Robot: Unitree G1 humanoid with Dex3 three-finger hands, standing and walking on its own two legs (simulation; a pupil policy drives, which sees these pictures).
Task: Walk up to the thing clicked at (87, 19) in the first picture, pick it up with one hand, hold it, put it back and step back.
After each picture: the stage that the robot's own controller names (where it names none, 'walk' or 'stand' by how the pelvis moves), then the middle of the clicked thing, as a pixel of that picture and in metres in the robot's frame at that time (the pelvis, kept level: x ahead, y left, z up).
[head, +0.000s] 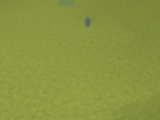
stand; (87, 21) +1.85 -0.06 -0.72
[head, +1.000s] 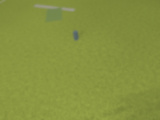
walk; (75, 35) +1.71 +0.21 -0.70
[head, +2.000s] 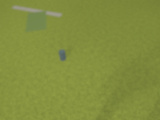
walk; (62, 55) +1.16 +0.31 -0.71
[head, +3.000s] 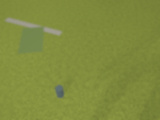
walk; (59, 91) +0.71 +0.25 -0.71
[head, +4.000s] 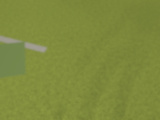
walk; out of the picture +0.41 +0.18 -0.71
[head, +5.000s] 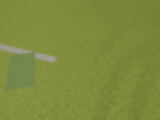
stand; out of the picture +0.32 +0.20 -0.72
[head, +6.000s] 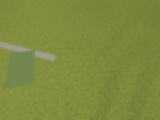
stand; out of the picture +0.32 +0.19 -0.72
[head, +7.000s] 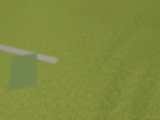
stand; out of the picture +0.34 +0.20 -0.73
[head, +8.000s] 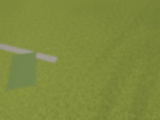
stand; out of the picture +0.32 +0.20 -0.73
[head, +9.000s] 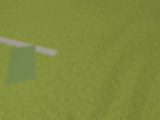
go down; out of the picture +0.33 +0.19 -0.72
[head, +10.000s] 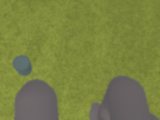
go down; (23, 66) +0.42 +0.22 -0.30
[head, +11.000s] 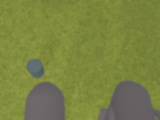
close in; (36, 69) +0.42 +0.21 -0.31
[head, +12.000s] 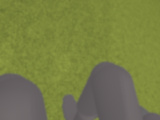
close in; out of the picture +0.41 +0.25 -0.22
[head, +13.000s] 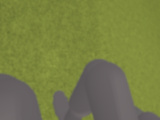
close; out of the picture +0.40 +0.27 -0.22
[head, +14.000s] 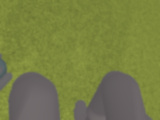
lift; out of the picture +0.34 +0.25 -0.17
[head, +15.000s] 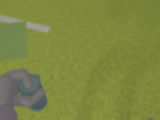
lift; (33, 94) +0.32 +0.18 -0.01
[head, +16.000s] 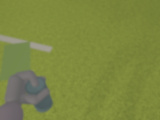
hold; (39, 95) +0.32 +0.17 -0.01
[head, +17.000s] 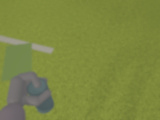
hold; (41, 96) +0.32 +0.16 -0.02
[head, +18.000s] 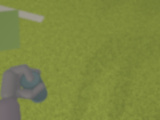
crouch; (35, 87) +0.35 +0.17 -0.07
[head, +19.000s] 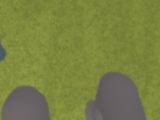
lower; out of the picture +0.47 +0.25 -0.12
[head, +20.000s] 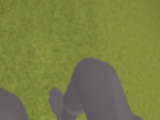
lower; out of the picture +0.43 +0.27 -0.23
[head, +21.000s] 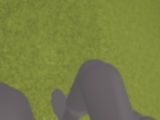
lower; out of the picture +0.42 +0.27 -0.23
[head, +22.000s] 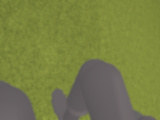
lower; out of the picture +0.42 +0.27 -0.23
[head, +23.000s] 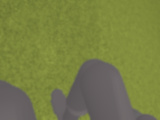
lower; out of the picture +0.42 +0.27 -0.23
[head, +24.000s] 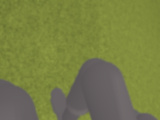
open; out of the picture +0.41 +0.25 -0.23
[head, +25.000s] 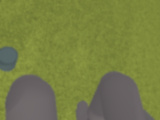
stand; (7, 59) +0.42 +0.23 -0.26
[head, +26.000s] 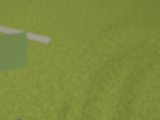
stand; out of the picture +0.36 +0.17 -0.63
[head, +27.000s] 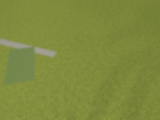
stand; out of the picture +0.36 +0.18 -0.67
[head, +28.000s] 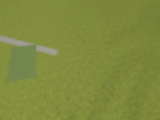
stand; out of the picture +0.36 +0.17 -0.67
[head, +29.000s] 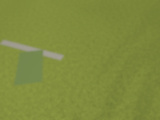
walk; out of the picture +0.37 +0.17 -0.72
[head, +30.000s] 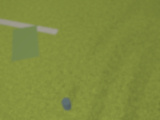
walk; (66, 104) +0.50 +0.17 -0.70
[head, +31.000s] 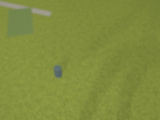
walk; (58, 71) +0.79 +0.20 -0.70
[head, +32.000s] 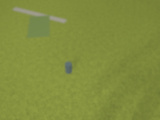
stand; (68, 67) +0.98 +0.16 -0.71
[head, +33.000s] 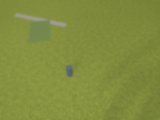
stand; (69, 71) +0.99 +0.16 -0.72
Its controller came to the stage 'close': yes
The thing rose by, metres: 0.70
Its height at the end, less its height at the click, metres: +0.00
